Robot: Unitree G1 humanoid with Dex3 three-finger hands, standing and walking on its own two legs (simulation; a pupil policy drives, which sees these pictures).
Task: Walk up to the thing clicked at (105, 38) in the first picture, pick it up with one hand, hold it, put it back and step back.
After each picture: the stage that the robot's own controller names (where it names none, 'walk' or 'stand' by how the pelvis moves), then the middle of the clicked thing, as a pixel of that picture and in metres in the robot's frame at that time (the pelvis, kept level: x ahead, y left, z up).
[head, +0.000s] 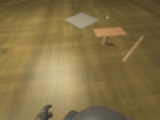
stand; (105, 39) +1.67 -0.30 -0.66
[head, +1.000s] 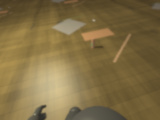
walk; (93, 43) +1.56 +0.06 -0.63
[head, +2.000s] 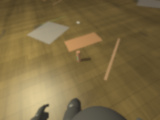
walk; (78, 56) +1.02 +0.28 -0.65
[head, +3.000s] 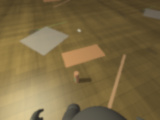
walk; (76, 77) +0.61 +0.20 -0.63
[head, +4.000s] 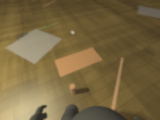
stand; (72, 89) +0.40 +0.19 -0.63
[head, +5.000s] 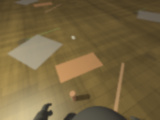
stand; (73, 96) +0.35 +0.19 -0.66
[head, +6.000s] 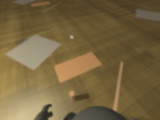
stand; (72, 96) +0.35 +0.20 -0.66
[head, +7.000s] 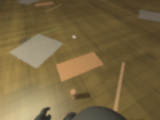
stand; (73, 94) +0.37 +0.19 -0.66
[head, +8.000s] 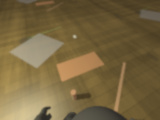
stand; (74, 95) +0.36 +0.19 -0.66
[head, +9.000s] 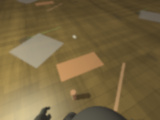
go down; (73, 95) +0.36 +0.18 -0.66
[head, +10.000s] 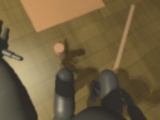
go down; (60, 52) +0.46 +0.21 -0.27
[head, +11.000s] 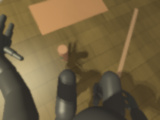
approach; (63, 54) +0.46 +0.20 -0.26
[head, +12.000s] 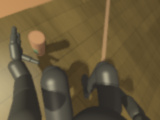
close in; (38, 46) +0.46 +0.24 -0.17
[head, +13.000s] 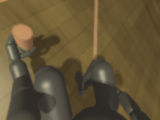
close; (25, 43) +0.46 +0.26 -0.16
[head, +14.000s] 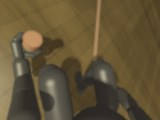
lift; (31, 45) +0.42 +0.25 -0.17
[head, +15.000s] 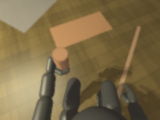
lift; (63, 64) +0.34 +0.19 +0.01
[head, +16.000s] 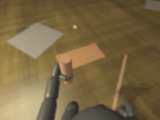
hold; (67, 71) +0.32 +0.16 +0.03
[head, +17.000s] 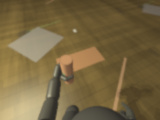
hold; (68, 71) +0.31 +0.16 +0.03
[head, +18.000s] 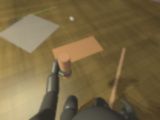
crouch; (65, 67) +0.35 +0.17 +0.00
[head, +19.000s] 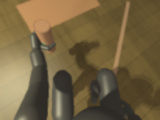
lower; (47, 40) +0.50 +0.22 -0.04
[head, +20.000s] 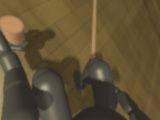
lower; (16, 38) +0.47 +0.28 -0.17
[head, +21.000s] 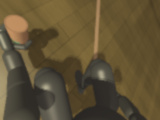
lower; (20, 37) +0.47 +0.28 -0.17
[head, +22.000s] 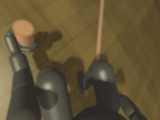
lower; (26, 40) +0.46 +0.26 -0.17
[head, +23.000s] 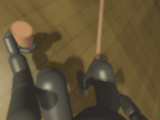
lower; (25, 41) +0.45 +0.27 -0.17
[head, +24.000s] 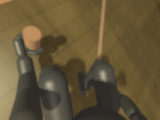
draw back; (33, 44) +0.45 +0.24 -0.17
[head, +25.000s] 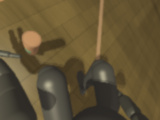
rise; (31, 45) +0.44 +0.25 -0.17
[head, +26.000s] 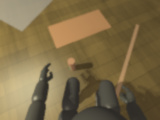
walk; (72, 65) +0.45 +0.18 -0.39
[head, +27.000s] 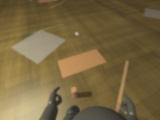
stand; (74, 92) +0.38 +0.17 -0.60
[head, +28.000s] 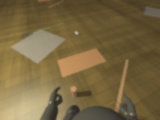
stand; (74, 92) +0.38 +0.17 -0.60
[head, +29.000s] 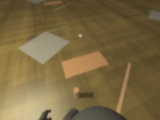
stand; (76, 93) +0.39 +0.17 -0.65
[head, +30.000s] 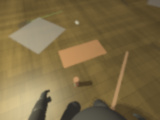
walk; (76, 82) +0.43 +0.13 -0.63
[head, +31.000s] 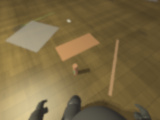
walk; (75, 69) +0.64 +0.21 -0.62
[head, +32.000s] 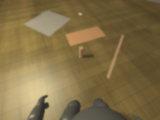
walk; (81, 52) +0.98 +0.17 -0.63
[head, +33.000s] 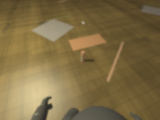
stand; (82, 56) +1.05 +0.15 -0.65
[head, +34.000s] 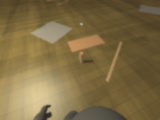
stand; (81, 57) +1.05 +0.17 -0.66
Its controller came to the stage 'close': yes
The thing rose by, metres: 0.69
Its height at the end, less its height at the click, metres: +0.00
